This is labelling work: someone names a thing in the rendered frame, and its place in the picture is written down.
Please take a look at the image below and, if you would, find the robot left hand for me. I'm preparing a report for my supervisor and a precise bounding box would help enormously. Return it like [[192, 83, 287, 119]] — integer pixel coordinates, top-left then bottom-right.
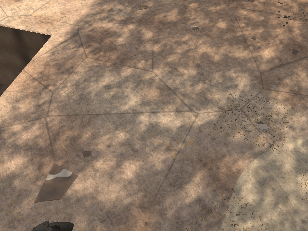
[[31, 220, 74, 231]]

